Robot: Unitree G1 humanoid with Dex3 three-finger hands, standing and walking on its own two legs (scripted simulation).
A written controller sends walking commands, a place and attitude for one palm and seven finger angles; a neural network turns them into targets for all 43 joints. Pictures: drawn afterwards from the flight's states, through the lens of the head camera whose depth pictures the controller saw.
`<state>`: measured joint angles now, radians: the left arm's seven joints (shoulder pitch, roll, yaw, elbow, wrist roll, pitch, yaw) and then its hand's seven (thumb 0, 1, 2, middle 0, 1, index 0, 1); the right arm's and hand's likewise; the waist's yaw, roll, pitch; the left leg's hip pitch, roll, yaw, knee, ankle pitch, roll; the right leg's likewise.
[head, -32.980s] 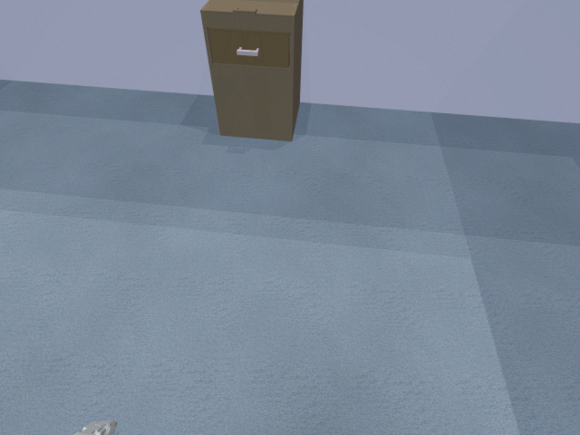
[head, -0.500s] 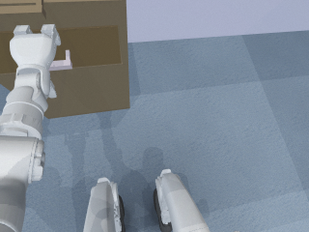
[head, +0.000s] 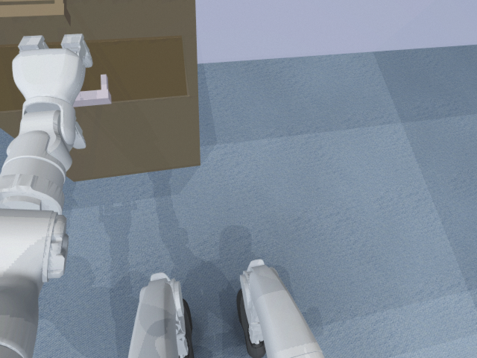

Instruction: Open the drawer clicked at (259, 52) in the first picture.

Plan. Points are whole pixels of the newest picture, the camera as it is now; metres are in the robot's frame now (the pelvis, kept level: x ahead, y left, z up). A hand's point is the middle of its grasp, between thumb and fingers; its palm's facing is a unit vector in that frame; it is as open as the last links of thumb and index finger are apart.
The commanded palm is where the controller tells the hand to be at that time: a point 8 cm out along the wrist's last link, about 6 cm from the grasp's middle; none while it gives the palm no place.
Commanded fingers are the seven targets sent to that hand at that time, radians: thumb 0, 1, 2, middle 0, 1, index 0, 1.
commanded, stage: re-aim the fingers above the handle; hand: left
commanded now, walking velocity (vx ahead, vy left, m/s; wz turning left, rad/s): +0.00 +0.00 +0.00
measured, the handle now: (80, 90) +0.60 +0.22 -0.07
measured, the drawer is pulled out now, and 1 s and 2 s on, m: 0.00 0.00 0.00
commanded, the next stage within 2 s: lower the fingers behind the handle in 0.08 s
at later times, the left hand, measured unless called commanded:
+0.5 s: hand (68, 95) +0.56 +0.22 -0.02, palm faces +0.01 +0.00 -1.00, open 13.6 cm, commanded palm +0.55 +0.22 +0.00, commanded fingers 0.00 -0.50 0.30 -0.30 -1.20 -0.30 -1.20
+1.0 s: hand (64, 117) +0.55 +0.25 -0.08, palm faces -0.03 -0.02 -1.00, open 13.8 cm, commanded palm +0.55 +0.21 -0.03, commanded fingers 0.00 -0.50 0.30 -0.30 -1.20 -0.30 -1.20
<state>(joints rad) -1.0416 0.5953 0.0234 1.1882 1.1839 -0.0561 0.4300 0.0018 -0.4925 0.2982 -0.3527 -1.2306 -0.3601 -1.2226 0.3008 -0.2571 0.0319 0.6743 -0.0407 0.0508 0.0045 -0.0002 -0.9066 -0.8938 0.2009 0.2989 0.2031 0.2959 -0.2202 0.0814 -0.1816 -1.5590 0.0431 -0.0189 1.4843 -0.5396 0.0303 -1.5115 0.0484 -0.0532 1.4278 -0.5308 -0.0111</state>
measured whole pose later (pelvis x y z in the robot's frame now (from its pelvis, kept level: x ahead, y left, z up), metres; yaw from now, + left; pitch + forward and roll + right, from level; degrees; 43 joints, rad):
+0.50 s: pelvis +0.00 +0.00 -0.01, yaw +0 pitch +35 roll -4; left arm -1.06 0.61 0.03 1.19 1.18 -0.07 0.44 0.00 -0.49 0.30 -0.35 -1.25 -0.36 -1.25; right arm 0.29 -0.26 0.04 0.66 -0.04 0.05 0.01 0.00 -0.91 -0.89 0.20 0.30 0.20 0.30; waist -0.21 0.08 -0.19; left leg -1.60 0.05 -0.02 1.54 -0.55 0.02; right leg -1.56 0.05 -0.06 1.48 -0.55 -0.02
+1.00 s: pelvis +0.01 +0.00 -0.04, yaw -1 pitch +39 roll -6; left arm -0.98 0.63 0.07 1.09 1.19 -0.12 0.42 0.00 -0.49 0.30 -0.33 -1.21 -0.33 -1.21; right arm 0.30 -0.23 0.00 0.72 -0.07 0.05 0.03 0.00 -0.91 -0.89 0.20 0.30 0.20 0.30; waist -0.18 0.07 -0.19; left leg -1.71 0.04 -0.04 1.64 -0.60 0.03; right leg -1.65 0.05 -0.07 1.57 -0.59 -0.01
